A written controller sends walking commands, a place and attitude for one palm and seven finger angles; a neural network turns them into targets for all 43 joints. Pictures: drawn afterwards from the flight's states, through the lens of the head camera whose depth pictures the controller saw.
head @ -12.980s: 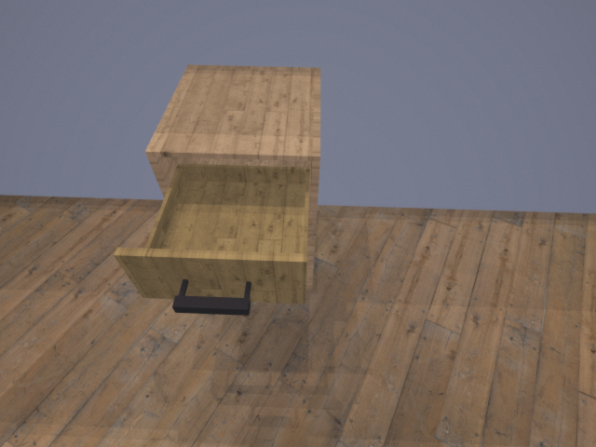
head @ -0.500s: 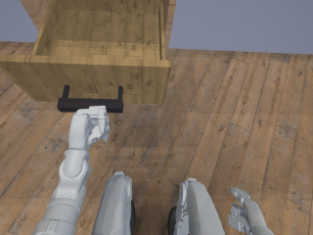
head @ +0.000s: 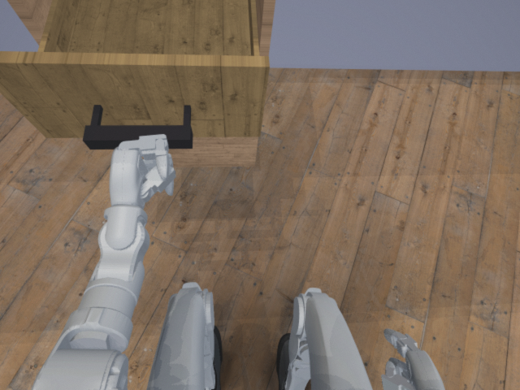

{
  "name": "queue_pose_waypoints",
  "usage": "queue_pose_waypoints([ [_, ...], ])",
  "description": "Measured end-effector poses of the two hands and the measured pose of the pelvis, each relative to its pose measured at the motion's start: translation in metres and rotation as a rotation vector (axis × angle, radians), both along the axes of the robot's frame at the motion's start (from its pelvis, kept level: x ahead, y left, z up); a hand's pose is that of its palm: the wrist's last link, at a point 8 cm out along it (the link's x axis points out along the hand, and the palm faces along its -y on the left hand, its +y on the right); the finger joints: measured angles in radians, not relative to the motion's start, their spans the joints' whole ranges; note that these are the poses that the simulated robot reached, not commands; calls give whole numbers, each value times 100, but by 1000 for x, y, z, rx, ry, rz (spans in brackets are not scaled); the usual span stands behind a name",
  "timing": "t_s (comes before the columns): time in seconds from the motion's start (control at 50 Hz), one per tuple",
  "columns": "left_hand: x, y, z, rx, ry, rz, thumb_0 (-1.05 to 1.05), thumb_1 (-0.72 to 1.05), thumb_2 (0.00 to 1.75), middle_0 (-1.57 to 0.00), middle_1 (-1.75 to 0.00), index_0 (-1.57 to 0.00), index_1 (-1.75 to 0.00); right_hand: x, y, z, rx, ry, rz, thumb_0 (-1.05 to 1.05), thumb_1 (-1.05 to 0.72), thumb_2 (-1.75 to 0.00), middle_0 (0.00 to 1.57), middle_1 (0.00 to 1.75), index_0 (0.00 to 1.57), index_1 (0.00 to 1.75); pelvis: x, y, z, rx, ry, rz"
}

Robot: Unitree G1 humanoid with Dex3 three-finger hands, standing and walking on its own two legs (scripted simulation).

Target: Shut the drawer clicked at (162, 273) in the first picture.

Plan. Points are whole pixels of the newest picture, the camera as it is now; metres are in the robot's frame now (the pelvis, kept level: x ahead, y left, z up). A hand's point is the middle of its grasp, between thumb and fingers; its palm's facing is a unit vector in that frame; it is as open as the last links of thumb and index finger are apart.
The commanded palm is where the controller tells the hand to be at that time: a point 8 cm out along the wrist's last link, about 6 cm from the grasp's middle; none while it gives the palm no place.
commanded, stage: push the drawer shut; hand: left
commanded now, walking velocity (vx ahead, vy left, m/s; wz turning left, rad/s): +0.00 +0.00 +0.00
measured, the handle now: (141, 124) +0.51 +0.19 +0.00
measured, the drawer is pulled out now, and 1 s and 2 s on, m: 0.18 0.05 0.00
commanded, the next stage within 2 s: pull the fist back off the drawer in 1.80 s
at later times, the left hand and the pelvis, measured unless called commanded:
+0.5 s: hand (171, 136) +0.49 +0.14 +0.00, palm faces +0.05 -1.00 -0.06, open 3.2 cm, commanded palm +0.48 +0.18 +0.00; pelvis +0.00 +0.00 +0.00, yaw -1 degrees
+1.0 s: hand (172, 102) +0.55 +0.15 +0.00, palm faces +0.05 -1.00 -0.06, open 3.1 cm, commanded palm +0.54 +0.17 +0.00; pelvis +0.00 +0.00 -0.02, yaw -3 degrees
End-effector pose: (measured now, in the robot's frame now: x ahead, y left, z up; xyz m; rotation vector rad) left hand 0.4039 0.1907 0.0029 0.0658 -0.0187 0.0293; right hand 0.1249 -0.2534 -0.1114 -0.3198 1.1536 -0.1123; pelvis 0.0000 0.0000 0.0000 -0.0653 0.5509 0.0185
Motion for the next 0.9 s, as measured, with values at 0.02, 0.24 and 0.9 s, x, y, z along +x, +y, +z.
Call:
queue_pose_waypoints([
  [0.02,3,0,0,0,1,1,-3,91,98,-140,-160,-140,-160,-2,-1,0,0,5,-4,1,-90,-89,20,30,20,30,0,0,0,0,1,-1],
  [0.24,32,2,3,0,5,13,0,91,95,-140,-160,-140,-160,-21,-7,-1,-5,63,-42,1,-90,-89,20,30,20,30,3,-3,1,2,16,-10],
  [0.9,112,11,1,-5,-11,21,-1,85,93,-140,-160,-140,-160,-84,-9,-11,-51,259,-113,0,-90,-89,20,30,20,30,-2,3,-18,-22,65,-27],
])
